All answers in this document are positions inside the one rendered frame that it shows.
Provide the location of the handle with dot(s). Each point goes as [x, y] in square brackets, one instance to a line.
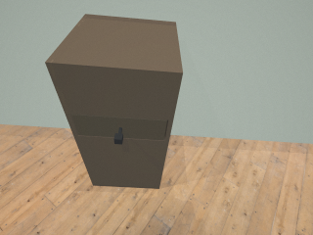
[118, 137]

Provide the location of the drawer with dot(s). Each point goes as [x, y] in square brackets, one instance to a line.
[132, 127]

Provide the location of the cabinet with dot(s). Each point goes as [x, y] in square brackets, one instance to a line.
[119, 67]

